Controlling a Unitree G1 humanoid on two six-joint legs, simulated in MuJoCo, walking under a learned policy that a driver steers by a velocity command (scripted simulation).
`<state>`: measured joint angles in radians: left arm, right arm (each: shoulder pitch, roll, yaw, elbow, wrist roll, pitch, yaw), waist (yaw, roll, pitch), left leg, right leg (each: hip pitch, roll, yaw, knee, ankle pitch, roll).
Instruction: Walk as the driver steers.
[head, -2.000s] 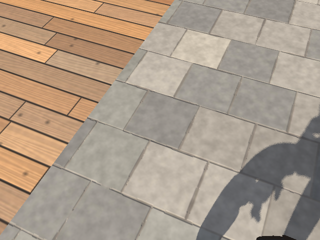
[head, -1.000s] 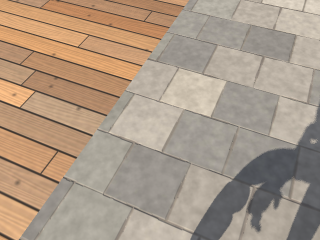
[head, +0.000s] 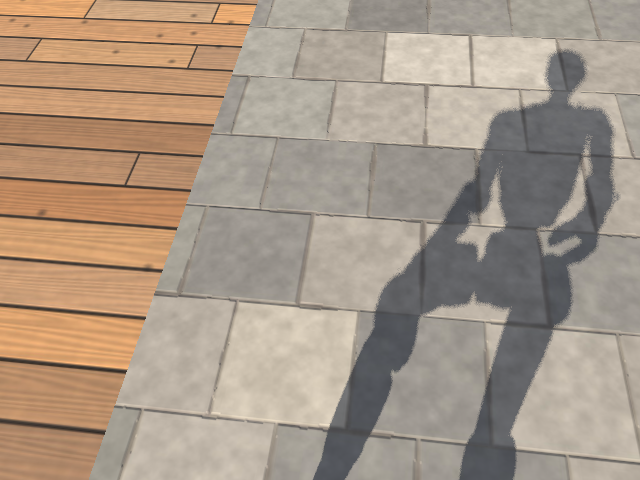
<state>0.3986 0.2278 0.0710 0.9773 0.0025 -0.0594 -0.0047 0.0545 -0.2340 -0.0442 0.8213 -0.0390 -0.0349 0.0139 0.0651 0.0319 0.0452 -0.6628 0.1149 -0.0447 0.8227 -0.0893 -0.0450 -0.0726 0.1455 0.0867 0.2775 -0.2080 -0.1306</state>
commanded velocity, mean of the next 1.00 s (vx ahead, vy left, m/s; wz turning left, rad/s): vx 0.50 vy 0.00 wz -0.43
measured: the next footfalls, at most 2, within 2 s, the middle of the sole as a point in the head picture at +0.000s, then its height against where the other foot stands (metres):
left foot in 0.20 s outside the picture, level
right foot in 0.72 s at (445, 479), level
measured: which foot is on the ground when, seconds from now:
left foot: up 0.00-0.18, down 0.20-0.74, up 0.76-1.00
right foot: down 0.00-0.22, up 0.24-0.70, down 0.72-1.00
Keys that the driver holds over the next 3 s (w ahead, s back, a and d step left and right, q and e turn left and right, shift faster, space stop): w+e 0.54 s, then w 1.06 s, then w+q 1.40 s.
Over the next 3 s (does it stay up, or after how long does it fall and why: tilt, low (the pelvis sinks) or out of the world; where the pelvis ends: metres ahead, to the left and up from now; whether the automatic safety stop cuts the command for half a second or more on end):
stays up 1.54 -0.35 -0.02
